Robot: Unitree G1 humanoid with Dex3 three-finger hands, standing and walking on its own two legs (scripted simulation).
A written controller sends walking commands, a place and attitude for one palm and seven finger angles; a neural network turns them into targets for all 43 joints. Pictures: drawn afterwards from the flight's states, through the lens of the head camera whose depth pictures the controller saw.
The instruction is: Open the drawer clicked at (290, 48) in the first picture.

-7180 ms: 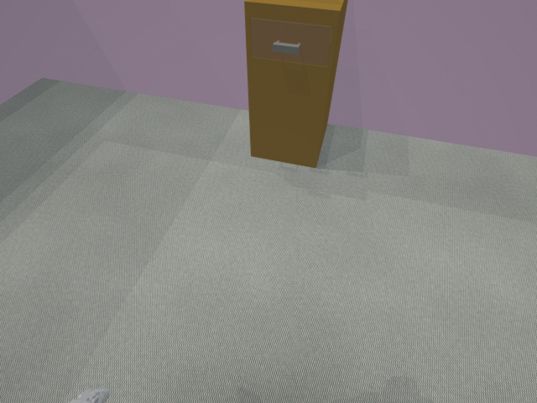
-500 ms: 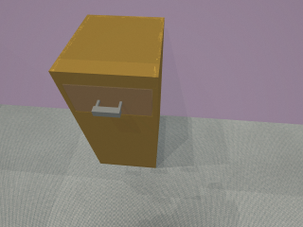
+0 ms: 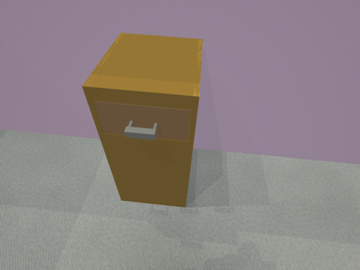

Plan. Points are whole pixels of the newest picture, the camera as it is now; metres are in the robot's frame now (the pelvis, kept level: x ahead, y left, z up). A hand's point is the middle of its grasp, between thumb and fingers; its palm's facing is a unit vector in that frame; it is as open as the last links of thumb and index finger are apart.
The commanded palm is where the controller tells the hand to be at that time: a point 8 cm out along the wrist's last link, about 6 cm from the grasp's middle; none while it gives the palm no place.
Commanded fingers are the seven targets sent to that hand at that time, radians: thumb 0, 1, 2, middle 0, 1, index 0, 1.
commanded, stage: come to a stop and stand still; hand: left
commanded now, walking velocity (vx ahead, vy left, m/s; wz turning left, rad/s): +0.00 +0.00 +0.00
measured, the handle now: (141, 128) +0.60 +0.17 -0.09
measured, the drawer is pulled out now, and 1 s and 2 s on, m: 0.00 0.00 0.00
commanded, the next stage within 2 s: look again from close up in 0.04 s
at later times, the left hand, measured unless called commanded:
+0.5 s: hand out of the picture -0.01 +0.14 -0.18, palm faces +0.02 -0.99 -0.13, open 7.4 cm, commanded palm none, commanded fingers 0.00 0.90 0.90 -0.20 -0.30 -0.20 -0.30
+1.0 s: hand out of the picture +0.01 +0.15 -0.18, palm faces +0.04 -0.99 -0.14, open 7.4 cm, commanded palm none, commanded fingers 0.00 0.90 0.90 -0.20 -0.30 -0.20 -0.30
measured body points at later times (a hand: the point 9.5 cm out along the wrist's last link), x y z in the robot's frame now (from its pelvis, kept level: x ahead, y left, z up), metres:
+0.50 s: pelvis +0.01 +0.00 +0.00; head +0.01 +0.01 +0.45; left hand -0.01 +0.20 -0.16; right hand +0.00 -0.22 -0.15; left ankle +0.03 +0.08 -0.74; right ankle +0.02 -0.13 -0.74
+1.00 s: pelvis +0.04 -0.01 +0.00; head +0.04 +0.00 +0.45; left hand +0.01 +0.20 -0.17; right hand +0.02 -0.22 -0.16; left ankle +0.03 +0.08 -0.74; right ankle +0.02 -0.13 -0.74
